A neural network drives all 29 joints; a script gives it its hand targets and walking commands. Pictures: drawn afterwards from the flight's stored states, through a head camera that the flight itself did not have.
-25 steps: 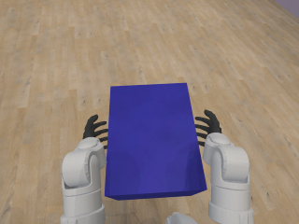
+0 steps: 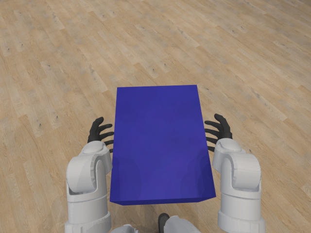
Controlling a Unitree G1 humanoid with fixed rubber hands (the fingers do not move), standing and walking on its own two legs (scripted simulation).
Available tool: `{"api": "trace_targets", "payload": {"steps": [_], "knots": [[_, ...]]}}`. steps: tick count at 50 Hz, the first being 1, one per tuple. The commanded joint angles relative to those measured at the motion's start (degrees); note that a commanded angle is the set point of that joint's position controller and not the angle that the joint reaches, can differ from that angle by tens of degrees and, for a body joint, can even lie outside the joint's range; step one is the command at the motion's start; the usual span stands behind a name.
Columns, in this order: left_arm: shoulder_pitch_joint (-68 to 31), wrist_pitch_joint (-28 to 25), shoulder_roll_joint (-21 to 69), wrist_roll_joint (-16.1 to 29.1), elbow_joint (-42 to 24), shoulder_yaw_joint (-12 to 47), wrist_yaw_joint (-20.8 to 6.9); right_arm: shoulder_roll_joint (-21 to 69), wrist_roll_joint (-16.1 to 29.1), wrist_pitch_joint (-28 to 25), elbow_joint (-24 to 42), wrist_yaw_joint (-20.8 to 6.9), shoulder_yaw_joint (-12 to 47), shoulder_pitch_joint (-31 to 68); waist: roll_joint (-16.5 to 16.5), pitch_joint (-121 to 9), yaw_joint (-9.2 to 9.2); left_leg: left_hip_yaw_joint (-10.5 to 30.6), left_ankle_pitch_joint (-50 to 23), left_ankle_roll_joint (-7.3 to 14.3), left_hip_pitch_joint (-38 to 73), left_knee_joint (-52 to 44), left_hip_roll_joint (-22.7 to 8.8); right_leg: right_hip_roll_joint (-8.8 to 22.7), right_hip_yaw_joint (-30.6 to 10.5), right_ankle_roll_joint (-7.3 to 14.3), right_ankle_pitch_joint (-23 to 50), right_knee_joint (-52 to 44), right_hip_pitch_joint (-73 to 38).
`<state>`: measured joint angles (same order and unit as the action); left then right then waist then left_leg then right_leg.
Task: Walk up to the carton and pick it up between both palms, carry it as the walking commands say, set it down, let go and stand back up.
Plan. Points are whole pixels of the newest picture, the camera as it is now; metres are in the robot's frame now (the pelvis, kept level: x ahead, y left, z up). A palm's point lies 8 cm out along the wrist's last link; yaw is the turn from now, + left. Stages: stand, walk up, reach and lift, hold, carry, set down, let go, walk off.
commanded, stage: carry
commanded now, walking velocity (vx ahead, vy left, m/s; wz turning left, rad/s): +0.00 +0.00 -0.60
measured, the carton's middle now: (159, 146) +0.35 -0.01 -0.04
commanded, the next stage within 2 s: none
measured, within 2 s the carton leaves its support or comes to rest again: neither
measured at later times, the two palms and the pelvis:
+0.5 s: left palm (121, 137) +0.33 +0.08 +0.07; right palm (255, 145) +0.29 -0.21 +0.08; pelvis +0.01 -0.03 +0.00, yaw -9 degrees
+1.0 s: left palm (131, 151) +0.29 +0.05 +0.09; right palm (279, 172) +0.23 -0.23 +0.09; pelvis -0.03 -0.03 +0.00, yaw -10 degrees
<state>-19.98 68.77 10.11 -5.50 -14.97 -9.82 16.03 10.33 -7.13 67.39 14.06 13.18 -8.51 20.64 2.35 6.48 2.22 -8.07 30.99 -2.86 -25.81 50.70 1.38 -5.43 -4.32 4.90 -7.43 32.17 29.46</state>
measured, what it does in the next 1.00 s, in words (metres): steps on the spot: left foot, then right foot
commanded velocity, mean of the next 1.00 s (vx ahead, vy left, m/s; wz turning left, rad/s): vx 0.00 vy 0.00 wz -0.04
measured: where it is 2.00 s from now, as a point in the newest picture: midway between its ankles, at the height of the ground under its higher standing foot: outside the picture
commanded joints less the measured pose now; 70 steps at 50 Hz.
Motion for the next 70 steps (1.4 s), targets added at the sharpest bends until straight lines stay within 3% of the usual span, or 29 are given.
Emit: {"api": "trace_targets", "payload": {"steps": [1,3,5,6,7,9,11,17,20,22,25,27,30,33,35,36,37,38,41,45,49,52,55,60,62,63,67,68,70], "knots": [[-28.2,-0.1,55.0,24.4,-7.2,39.8,-25.7,58.8,27.5,0.4,9.5,-21.6,44.2,26.1,9.6,-37.5,-1.57,3.6,-0.2,3.1,19.7,-16.9,2.0,11.5,-18.4,-5.5,13.0,-14.2,-15.1],[-30.0,-0.6,55.2,24.2,-10.0,40.4,-25.1,58.9,27.1,0.5,9.5,-21.5,43.1,25.9,5.7,-40.2,-0.64,4.2,-9.1,4.3,37.0,-30.8,-2.8,8.3,-10.9,-10.3,9.6,-10.8,-6.7],[-30.6,0.2,58.2,25.1,-7.9,40.8,-25.1,58.7,26.6,0.8,7.6,-21.8,41.3,25.7,-21.7,-41.2,-0.55,23.1,-38.6,15.2,42.8,-27.1,-27.4,0.2,0.9,-8.8,-24.7,22.2,6.4],[-32.5,-0.2,57.6,24.9,-9.8,42.3,-24.3,59.2,27.1,0.8,7.4,-22.5,40.8,23.5,-17.5,-35.1,-1.3,15.9,-57.1,15.7,41.5,-24.5,-29.9,4.3,1.4,-6.8,-23.2,31.3,12.8],[-29.1,-0.2,56.9,23.4,-5.7,40.5,-24.2,58.0,28.4,0.7,11.9,-22.9,42.1,31.0,-9.2,-32.9,-2.0,11.8,-57.7,16.1,37.2,-24.3,-30.6,5.4,2.6,-6.4,-22.4,33.4,15.0],[-33.6,0.2,56.0,24.1,-8.5,41.8,-24.4,58.3,27.7,1.0,9.0,-23.2,42.6,29.7,-10.7,-30.6,-2.45,7.6,-52.0,14.3,32.8,-23.5,-27.8,8.7,3.2,-6.5,-17.6,31.9,13.5],[-31.8,0.9,57.0,24.4,-6.6,42.3,-24.3,57.6,27.3,1.7,9.4,-23.4,41.7,29.3,-8.5,-27.7,-2.33,3.4,-57.0,10.5,30.3,-22.6,-20.1,5.0,7.0,-5.7,-14.5,29.0,10.8],[-29.3,2.6,58.1,25.2,2.8,42.8,-24.8,54.9,23.5,3.2,2.0,-22.7,36.8,24.4,-15.9,-31.4,-1.08,-0.9,-83.7,6.0,40.0,-11.5,-17.2,-0.7,14.3,-3.6,-6.7,2.6,2.7],[-30.9,1.7,58.2,26.0,-0.8,44.3,-25.3,56.2,23.4,2.5,0.9,-22.6,37.1,20.7,-13.7,-36.5,-2.66,-3.7,-69.9,1.6,27.1,-1.2,-13.4,4.7,6.8,-0.6,26.1,-7.3,-18.1],[-30.5,1.2,57.2,25.8,1.4,42.5,-26.0,56.6,23.1,2.2,0.4,-22.6,37.7,22.0,6.3,-40.5,-2.31,-0.8,-1.2,-0.2,1.2,8.2,-3.1,20.4,-14.7,8.0,83.5,2.0,-39.6],[-25.3,0.8,57.0,22.5,4.3,40.5,-26.5,56.8,23.8,1.6,0.2,-22.7,40.3,23.7,2.9,-38.7,-2.47,6.8,5.1,1.8,1.5,2.4,-3.9,21.9,-15.2,7.4,61.4,-2.3,-33.4],[-30.9,-0.2,57.2,24.9,0.4,41.2,-27.1,58.6,24.2,1.0,0.6,-22.0,41.2,24.4,7.7,-37.6,-2.09,6.2,4.5,2.0,4.7,-5.7,-3.8,20.6,-14.6,6.4,44.5,-4.8,-30.6],[-27.2,-0.5,58.0,23.5,2.1,40.1,-26.5,57.8,26.3,1.0,4.1,-22.2,42.3,28.3,7.3,-37.7,-2.22,5.0,-2.4,2.7,8.8,-12.9,-3.8,19.7,-11.2,5.2,38.5,-4.6,-26.5],[-28.5,-0.9,57.5,23.3,-0.4,41.4,-25.5,57.4,26.8,1.0,3.6,-23.2,41.3,27.5,-0.2,-38.3,-1.36,7.2,-20.2,4.7,24.5,-24.4,-7.4,14.6,-6.6,0.7,17.1,-1.7,-14.7],[-26.5,-0.2,57.4,21.6,1.6,40.1,-25.5,57.0,27.3,1.6,1.3,-24.0,41.0,28.8,-11.9,-34.1,-2.21,15.8,-21.8,11.0,24.9,-28.2,-16.7,8.4,-1.6,-1.4,-7.9,-0.1,-7.1],[-26.5,0.1,55.8,21.1,1.3,39.4,-25.2,56.5,26.9,1.8,0.4,-24.6,41.0,26.8,-9.1,-30.4,-2.31,14.4,-24.7,12.5,20.3,-28.4,-18.7,7.3,1.5,-2.4,-12.5,0.1,-7.3],[-30.7,0.6,56.4,21.9,0.3,39.5,-25.0,57.5,27.8,2.3,-0.9,-24.6,40.3,27.6,-10.2,-30.7,-2.2,13.7,-19.0,13.0,17.0,-28.7,-20.5,6.9,2.1,-1.9,-13.9,3.3,-7.8],[-28.7,0.4,56.5,22.1,2.4,39.5,-25.6,56.7,27.6,1.9,1.7,-24.5,41.4,31.1,-4.7,-30.8,-2.48,10.8,-19.3,10.9,15.7,-26.7,-18.7,7.0,1.6,-1.6,-8.5,0.5,-10.8],[-27.8,1.0,56.2,22.0,5.8,38.4,-26.0,57.2,25.8,2.9,-3.4,-24.3,39.8,27.1,-1.7,-29.5,-2.2,6.2,-16.6,7.3,13.3,-21.7,-12.6,10.0,-0.7,-0.4,9.3,-2.0,-13.5],[-29.1,0.9,54.9,21.5,6.2,39.0,-26.3,56.0,23.9,3.0,-8.4,-24.6,38.0,23.5,-0.6,-32.3,-1.87,4.2,-1.4,5.9,16.7,-19.6,-6.1,15.1,-9.8,0.2,-5.9,-12.7,-9.4],[-27.8,0.4,56.3,22.7,6.0,38.6,-26.8,57.1,25.6,2.5,-2.8,-23.7,40.9,28.2,5.8,-32.3,-1.69,5.3,-9.4,5.6,16.0,-19.1,-6.0,15.0,-8.6,-0.3,4.3,-11.3,-13.8],[-29.8,0.0,55.2,22.9,3.5,38.9,-26.7,57.1,25.1,2.7,-4.7,-23.5,40.8,26.2,4.4,-33.6,-1.54,5.9,-11.8,6.0,18.6,-19.9,-7.6,13.5,-6.5,-0.2,9.3,-7.9,-12.5],[-30.6,-0.2,54.9,21.7,6.0,38.3,-26.3,57.2,24.5,2.1,-9.5,-24.0,38.3,24.8,-1.4,-32.3,-1.91,5.8,-8.3,6.0,15.6,-21.2,-8.7,12.4,-5.3,-0.2,4.7,-8.2,-12.6],[-29.6,-0.7,55.4,20.8,8.0,38.1,-26.3,55.4,23.7,1.0,-7.4,-24.0,38.0,28.1,-2.8,-29.0,-1.93,8.4,-5.4,7.5,16.1,-23.6,-9.2,12.1,-5.6,-1.1,-3.7,-9.8,-9.1],[-29.2,-3.1,53.2,15.7,19.0,31.7,-26.7,53.4,18.0,-1.3,-19.5,-24.3,31.4,26.4,-1.6,-28.1,-2.37,8.4,-1.6,7.3,11.7,-24.6,-8.6,11.8,-5.9,-1.8,-10.0,-12.5,-10.6],[-29.2,-3.2,54.1,19.3,12.5,34.7,-26.6,55.7,22.9,-1.2,-13.0,-24.6,35.7,28.5,-1.1,-26.8,-2.25,6.3,-1.6,6.4,11.2,-23.7,-7.2,11.9,-6.6,-1.8,-12.2,-13.1,-9.5],[-33.1,-6.9,54.8,19.5,10.2,35.5,-26.5,54.7,20.1,-4.6,-12.8,-24.2,33.5,28.4,-1.2,-31.5,-2.11,7.3,-2.6,7.0,15.6,-24.0,-7.8,11.2,-5.5,-2.2,-9.1,-12.1,-10.2],[-38.0,-5.6,57.0,25.2,-2.3,42.4,-26.2,57.1,25.6,-3.4,-1.9,-23.9,38.5,32.5,-3.4,-29.9,-2.11,8.4,0.3,7.0,14.2,-26.2,-8.0,11.1,-4.8,-3.1,-11.3,-12.4,-8.8],[-33.8,-6.8,54.6,19.3,9.5,35.9,-25.8,55.8,20.0,-4.6,-14.9,-23.9,32.5,26.6,-5.1,-30.3,-2.09,9.8,-2.8,8.5,15.2,-26.6,-9.9,9.7,-2.6,-2.5,-5.3,-8.6,-9.1]]}}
